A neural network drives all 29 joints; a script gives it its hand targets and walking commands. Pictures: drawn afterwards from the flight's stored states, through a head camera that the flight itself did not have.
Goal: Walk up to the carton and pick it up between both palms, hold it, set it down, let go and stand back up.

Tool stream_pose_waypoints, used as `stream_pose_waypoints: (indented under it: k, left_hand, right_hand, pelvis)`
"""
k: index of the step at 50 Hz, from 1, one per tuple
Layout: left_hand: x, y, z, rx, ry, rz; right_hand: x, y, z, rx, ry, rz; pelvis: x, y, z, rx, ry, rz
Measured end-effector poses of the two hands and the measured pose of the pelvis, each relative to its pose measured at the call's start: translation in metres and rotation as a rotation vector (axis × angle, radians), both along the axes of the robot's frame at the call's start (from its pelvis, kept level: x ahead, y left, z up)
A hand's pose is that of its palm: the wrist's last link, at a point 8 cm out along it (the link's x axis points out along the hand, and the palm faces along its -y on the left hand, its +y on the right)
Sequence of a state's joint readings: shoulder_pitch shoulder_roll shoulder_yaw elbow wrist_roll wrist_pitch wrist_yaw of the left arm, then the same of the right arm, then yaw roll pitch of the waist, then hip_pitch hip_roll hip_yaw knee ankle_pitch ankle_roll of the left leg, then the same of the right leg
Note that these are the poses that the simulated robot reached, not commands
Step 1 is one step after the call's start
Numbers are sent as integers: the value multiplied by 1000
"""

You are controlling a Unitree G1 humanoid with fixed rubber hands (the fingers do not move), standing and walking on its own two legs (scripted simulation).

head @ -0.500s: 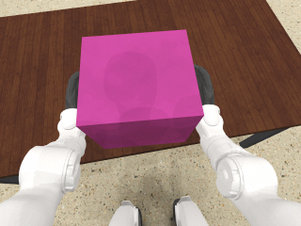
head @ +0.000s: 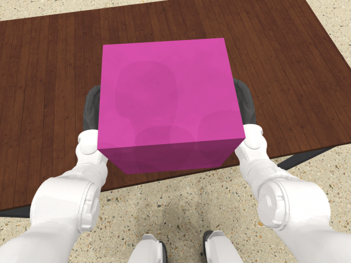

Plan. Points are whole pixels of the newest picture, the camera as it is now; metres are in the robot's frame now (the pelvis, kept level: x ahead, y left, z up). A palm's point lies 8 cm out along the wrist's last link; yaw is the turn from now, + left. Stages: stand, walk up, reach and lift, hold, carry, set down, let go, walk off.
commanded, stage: reach and lift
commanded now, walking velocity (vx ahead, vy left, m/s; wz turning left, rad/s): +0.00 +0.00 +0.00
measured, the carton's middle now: (169, 114) +0.46 +0.02 -0.02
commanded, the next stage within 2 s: none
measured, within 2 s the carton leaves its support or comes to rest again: leaves its support in 0.74 s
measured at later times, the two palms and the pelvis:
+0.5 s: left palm (96, 138) +0.39 +0.19 -0.01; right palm (252, 130) +0.40 -0.16 +0.00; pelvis -0.01 +0.00 +0.00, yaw -1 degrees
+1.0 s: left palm (105, 141) +0.36 +0.14 +0.06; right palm (288, 142) +0.35 -0.20 +0.05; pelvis -0.05 -0.02 +0.00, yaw +1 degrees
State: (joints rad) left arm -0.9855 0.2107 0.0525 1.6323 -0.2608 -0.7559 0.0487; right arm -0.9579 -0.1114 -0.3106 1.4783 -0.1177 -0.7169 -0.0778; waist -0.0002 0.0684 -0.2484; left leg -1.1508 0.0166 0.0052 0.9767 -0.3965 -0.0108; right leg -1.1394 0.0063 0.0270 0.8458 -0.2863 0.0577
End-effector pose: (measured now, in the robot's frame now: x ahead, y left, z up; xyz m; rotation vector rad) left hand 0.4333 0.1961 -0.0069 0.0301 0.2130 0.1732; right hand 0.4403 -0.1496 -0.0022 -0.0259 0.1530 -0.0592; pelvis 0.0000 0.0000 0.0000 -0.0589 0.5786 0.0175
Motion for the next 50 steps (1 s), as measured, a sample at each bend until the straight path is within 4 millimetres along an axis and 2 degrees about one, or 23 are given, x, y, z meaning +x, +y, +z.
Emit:
stream_pose_waypoints:
  k: [9,20,37,44,50]
  left_hand:
    - [-4,-2,-1,17,9,-6]
    - [-28,-8,-2,30,27,4]
    - [-75,-19,8,75,85,-24]
    - [-83,-34,28,77,100,-35]
    - [-72,-54,64,70,52,-45]
  right_hand:
    - [-6,-2,-1,-4,17,-2]
    - [-26,-7,1,-31,55,8]
    - [-80,-17,7,-14,112,-18]
    - [-93,-33,21,10,127,-36]
    - [-88,-52,54,54,80,-58]
  pelvis:
    - [0,2,1,-6,0,-4]
    - [-1,-1,1,-7,-2,-9]
    - [-32,-6,-1,-1,-61,-8]
    - [-42,-15,-1,14,-112,-6]
    - [-47,-24,0,29,-151,-5]
